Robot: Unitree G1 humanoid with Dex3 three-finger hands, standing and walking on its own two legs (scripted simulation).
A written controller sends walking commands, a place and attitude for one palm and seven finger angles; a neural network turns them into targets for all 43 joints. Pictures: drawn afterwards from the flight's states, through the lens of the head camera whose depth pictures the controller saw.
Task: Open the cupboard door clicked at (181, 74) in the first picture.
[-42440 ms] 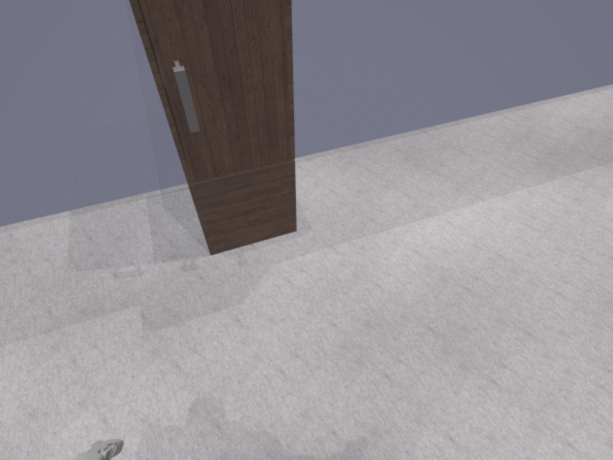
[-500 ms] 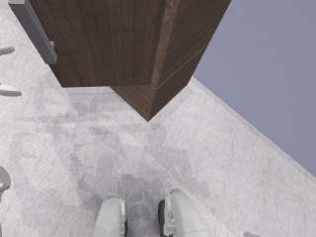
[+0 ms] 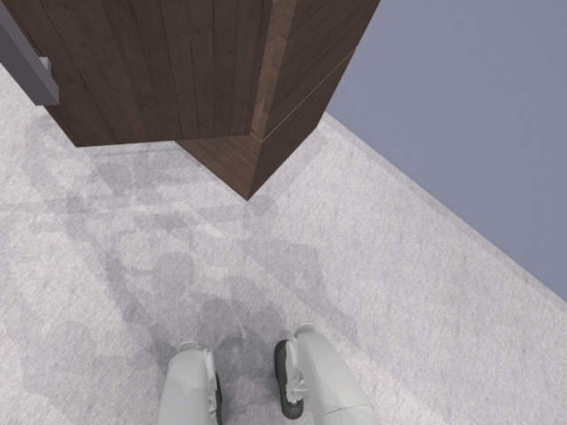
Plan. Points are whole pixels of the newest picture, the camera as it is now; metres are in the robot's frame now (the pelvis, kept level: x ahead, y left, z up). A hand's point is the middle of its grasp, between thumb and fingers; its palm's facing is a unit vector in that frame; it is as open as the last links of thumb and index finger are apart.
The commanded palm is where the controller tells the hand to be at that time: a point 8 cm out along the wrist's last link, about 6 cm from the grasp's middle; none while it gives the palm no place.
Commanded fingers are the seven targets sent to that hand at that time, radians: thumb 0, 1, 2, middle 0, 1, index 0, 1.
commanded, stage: move the hooked fingers beside the handle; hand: left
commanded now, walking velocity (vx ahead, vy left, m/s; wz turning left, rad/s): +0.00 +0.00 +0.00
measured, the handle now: (11, 30) +0.57 +0.26 +0.07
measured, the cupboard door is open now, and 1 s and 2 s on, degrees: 49 49 49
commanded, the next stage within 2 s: slide the fingers in behind the handle in 0.60 s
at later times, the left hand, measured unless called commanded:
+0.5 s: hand out of the picture +0.50 +0.32 +0.07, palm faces +0.09 -1.00 -0.01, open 14.0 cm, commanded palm +0.50 +0.34 +0.07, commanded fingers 0.00 -0.50 0.30 -0.30 -1.20 -0.30 -1.20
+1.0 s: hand out of the picture +0.52 +0.30 +0.07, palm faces +0.08 -1.00 -0.01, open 14.0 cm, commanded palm +0.51 +0.32 +0.07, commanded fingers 0.00 -0.50 0.30 -0.30 -1.20 -0.30 -1.20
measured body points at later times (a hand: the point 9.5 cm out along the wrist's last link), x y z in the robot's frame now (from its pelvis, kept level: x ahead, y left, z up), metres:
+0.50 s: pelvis +0.00 +0.00 +0.00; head +0.18 +0.05 +0.41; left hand +0.49 +0.37 +0.08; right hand +0.03 -0.28 -0.08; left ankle +0.00 +0.08 -0.63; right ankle +0.05 -0.14 -0.63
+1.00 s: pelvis +0.00 -0.01 +0.00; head +0.19 +0.04 +0.41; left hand +0.51 +0.36 +0.07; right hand +0.01 -0.27 -0.09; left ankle +0.00 +0.08 -0.63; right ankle +0.05 -0.14 -0.63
